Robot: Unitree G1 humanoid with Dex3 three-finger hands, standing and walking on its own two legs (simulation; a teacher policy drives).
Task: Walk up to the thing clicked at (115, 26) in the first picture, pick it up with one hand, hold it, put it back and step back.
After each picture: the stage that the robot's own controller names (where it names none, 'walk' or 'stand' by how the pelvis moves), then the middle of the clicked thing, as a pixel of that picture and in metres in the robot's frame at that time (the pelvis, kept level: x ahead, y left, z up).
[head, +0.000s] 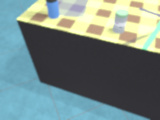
stand; (120, 21) +0.77 -0.18 -0.01
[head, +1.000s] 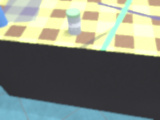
walk; (74, 22) +0.68 +0.08 +0.03
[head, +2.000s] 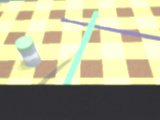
stand; (29, 52) +0.48 +0.24 +0.03
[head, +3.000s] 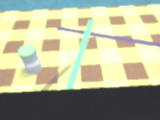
stand; (30, 59) +0.48 +0.23 +0.01
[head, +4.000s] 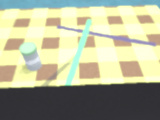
stand; (31, 57) +0.51 +0.23 -0.01
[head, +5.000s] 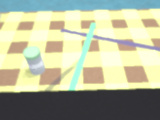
stand; (34, 61) +0.49 +0.22 -0.01
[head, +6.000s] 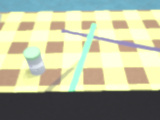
stand; (35, 61) +0.49 +0.22 -0.01
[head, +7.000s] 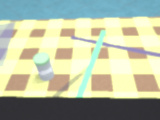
rise first; (44, 67) +0.47 +0.21 -0.01
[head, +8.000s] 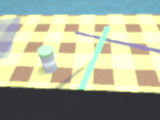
go down; (47, 59) +0.51 +0.20 +0.00
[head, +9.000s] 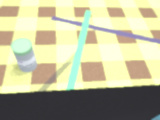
go down; (25, 56) +0.46 +0.19 +0.02
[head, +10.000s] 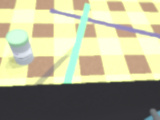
close in; (21, 48) +0.48 +0.19 +0.04
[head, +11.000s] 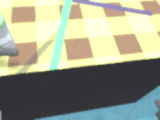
close; out of the picture +0.50 +0.21 +0.07
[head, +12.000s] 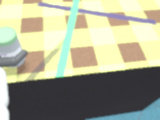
lift; (10, 48) +0.45 +0.20 +0.08
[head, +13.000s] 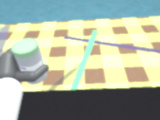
lift; (31, 62) +0.33 +0.16 +0.20
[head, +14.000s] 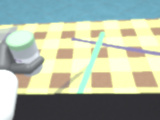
hold; (26, 54) +0.34 +0.17 +0.22
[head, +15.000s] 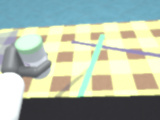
hold; (35, 57) +0.33 +0.15 +0.21
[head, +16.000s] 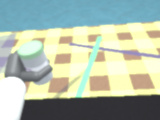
crouch; (36, 63) +0.33 +0.15 +0.19
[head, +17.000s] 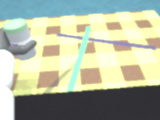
crouch; (21, 40) +0.44 +0.19 +0.18
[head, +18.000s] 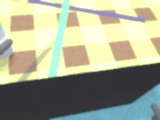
lower; out of the picture +0.50 +0.22 +0.06
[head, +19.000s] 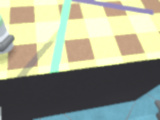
lower; out of the picture +0.50 +0.21 +0.07
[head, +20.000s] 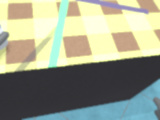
lower; out of the picture +0.51 +0.22 +0.07
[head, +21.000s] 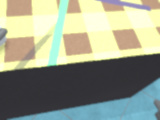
lower; out of the picture +0.51 +0.22 +0.08
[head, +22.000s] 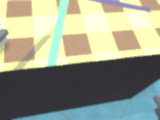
loosen; out of the picture +0.51 +0.22 +0.08
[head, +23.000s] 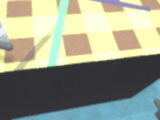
withdraw; out of the picture +0.51 +0.22 +0.07
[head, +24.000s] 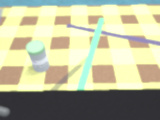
sink last; (38, 56) +0.47 +0.20 +0.04
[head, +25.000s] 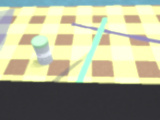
stand; (42, 50) +0.51 +0.22 +0.03
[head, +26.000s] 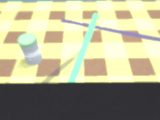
stand; (30, 49) +0.50 +0.22 +0.05
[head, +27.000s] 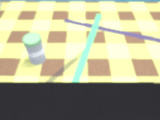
stand; (35, 49) +0.50 +0.20 +0.05
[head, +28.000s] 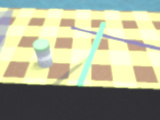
stand; (43, 54) +0.51 +0.19 +0.01
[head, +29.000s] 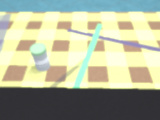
stand; (40, 57) +0.52 +0.21 -0.01
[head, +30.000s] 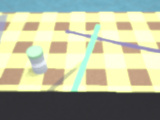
stand; (37, 60) +0.50 +0.21 -0.01
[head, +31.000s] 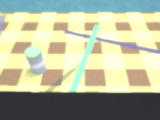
stand; (36, 60) +0.49 +0.22 -0.01
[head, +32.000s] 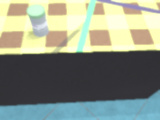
walk; (38, 21) +0.59 +0.19 +0.01
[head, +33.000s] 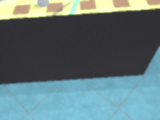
walk; out of the picture +0.88 +0.26 +0.02
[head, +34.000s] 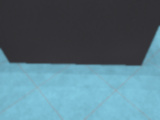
stand; out of the picture +1.15 +0.22 +0.01
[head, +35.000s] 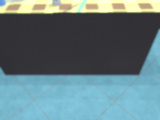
stand; out of the picture +1.10 +0.20 +0.00
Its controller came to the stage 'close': yes
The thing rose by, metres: 0.22
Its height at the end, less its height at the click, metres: +0.00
